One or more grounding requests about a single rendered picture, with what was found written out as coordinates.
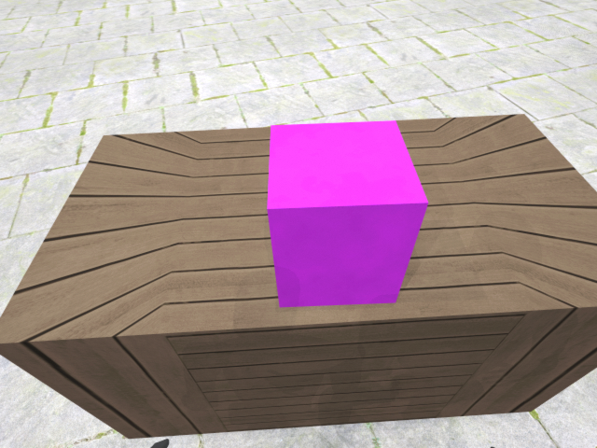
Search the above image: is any carton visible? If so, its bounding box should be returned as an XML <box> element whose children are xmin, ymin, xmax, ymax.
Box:
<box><xmin>267</xmin><ymin>120</ymin><xmax>428</xmax><ymax>307</ymax></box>

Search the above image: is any pedestal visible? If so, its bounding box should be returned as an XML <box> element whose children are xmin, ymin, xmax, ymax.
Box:
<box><xmin>0</xmin><ymin>114</ymin><xmax>597</xmax><ymax>439</ymax></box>

